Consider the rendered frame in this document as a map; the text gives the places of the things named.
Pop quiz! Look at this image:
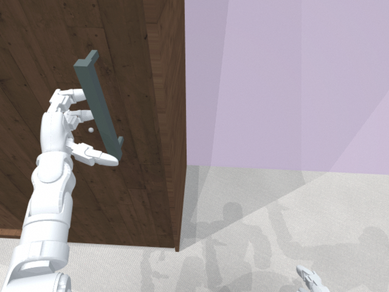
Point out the wardrobe door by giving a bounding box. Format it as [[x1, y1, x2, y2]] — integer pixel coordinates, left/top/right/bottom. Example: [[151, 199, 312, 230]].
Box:
[[0, 205, 23, 229], [0, 0, 174, 248]]

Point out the robot left upper arm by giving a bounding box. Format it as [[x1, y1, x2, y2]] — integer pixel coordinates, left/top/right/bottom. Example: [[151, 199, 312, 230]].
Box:
[[4, 272, 72, 292]]

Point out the handle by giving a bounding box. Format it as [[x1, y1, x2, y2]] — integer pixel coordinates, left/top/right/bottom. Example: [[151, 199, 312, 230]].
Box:
[[73, 50, 124, 161]]

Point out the left robot hand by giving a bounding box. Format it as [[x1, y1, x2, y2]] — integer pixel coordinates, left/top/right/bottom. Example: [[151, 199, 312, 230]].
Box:
[[40, 89, 119, 166]]

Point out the left robot forearm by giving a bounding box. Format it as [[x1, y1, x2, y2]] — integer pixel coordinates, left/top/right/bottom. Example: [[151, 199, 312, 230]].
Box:
[[0, 151, 76, 292]]

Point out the right robot hand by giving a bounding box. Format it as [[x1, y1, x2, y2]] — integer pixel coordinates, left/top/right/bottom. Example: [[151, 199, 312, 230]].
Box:
[[296, 265, 330, 292]]

